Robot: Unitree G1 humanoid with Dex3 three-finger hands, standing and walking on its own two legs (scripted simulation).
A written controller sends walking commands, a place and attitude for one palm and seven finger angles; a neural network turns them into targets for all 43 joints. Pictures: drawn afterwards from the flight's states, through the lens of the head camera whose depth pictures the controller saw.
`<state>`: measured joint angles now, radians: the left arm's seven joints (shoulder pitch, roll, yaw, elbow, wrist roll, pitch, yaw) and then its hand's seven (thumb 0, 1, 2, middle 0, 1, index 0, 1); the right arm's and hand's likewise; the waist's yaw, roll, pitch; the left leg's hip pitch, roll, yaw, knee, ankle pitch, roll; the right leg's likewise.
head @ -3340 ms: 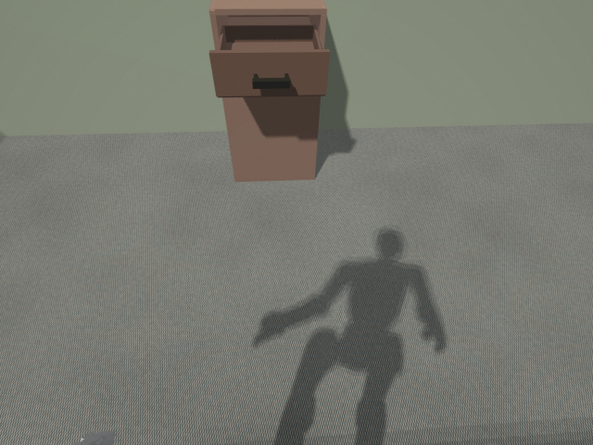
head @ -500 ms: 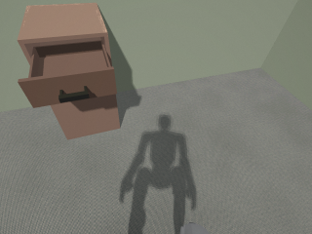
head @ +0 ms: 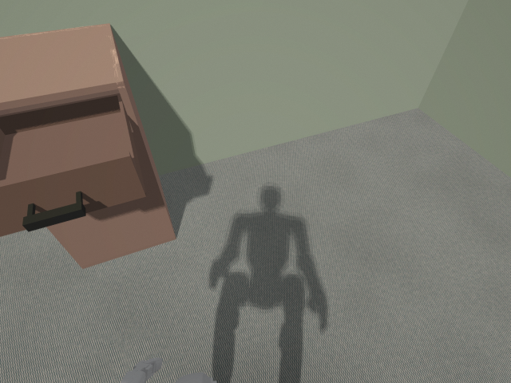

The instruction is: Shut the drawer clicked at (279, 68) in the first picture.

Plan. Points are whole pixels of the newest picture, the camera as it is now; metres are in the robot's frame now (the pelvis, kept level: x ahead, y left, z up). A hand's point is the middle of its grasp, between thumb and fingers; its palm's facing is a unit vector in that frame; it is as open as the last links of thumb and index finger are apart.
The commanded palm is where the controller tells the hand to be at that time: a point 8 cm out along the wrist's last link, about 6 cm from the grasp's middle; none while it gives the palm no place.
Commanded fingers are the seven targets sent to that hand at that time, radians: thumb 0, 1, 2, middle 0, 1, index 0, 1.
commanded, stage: turn to face it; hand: left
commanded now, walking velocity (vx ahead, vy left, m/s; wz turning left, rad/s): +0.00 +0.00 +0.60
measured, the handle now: (55, 209) +0.48 +0.44 -0.06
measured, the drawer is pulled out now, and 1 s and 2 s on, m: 0.29 0.29 0.29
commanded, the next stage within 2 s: take the last steps up to it in 0.64 s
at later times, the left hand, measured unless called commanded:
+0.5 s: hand out of the picture +0.01 +0.25 -0.16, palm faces +0.27 -0.92 -0.29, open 7.3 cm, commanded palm none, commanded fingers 0.00 0.90 0.90 -0.20 -0.30 -0.20 -0.30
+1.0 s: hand out of the picture -0.07 +0.18 -0.17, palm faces +0.47 -0.86 -0.21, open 7.3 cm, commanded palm none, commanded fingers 0.00 0.90 0.90 -0.20 -0.30 -0.20 -0.30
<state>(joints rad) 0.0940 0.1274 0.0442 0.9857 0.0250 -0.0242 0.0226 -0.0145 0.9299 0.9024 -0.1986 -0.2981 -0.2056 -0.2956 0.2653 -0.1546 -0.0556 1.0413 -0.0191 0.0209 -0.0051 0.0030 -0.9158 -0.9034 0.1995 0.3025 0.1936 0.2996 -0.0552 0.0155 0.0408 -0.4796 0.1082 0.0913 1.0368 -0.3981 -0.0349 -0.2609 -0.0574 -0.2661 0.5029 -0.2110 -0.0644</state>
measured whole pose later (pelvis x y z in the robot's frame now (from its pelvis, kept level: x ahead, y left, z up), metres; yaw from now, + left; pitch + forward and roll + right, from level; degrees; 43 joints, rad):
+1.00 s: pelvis +0.01 +0.00 +0.01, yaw +23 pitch -1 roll +0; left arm 0.33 0.20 0.05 1.04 0.03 -0.01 0.00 0.00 0.92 0.90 -0.20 -0.30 -0.21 -0.30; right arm 0.20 -0.21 -0.06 1.01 -0.02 0.03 0.03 0.01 -0.91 -0.90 0.20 0.30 0.19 0.30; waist 0.05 -0.02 0.03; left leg -0.22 0.05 0.09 0.60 -0.41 -0.01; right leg -0.20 -0.11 -0.17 0.48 -0.25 0.02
